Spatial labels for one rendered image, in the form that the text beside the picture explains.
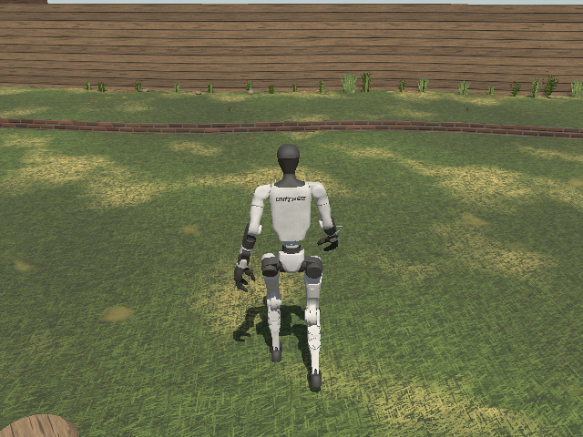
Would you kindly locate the robot left shin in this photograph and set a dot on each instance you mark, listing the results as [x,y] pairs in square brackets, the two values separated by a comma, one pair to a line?
[274,320]

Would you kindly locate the robot right hand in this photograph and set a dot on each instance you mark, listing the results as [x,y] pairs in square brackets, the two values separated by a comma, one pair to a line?
[332,246]

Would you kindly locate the left robot upper arm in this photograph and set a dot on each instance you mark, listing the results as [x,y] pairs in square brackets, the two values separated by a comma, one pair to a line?
[257,207]

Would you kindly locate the robot right forearm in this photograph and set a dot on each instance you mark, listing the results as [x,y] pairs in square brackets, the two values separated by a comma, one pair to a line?
[331,233]

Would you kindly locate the robot left forearm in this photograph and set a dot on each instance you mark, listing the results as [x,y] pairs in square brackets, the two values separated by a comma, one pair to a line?
[246,249]

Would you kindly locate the right robot upper arm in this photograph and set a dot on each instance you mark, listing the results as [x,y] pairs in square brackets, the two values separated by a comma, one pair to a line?
[322,202]

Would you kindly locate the robot left hand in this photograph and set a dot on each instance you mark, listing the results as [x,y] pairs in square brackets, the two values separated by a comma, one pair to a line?
[238,277]

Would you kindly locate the humanoid robot head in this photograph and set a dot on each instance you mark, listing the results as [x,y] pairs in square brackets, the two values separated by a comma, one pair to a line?
[288,157]

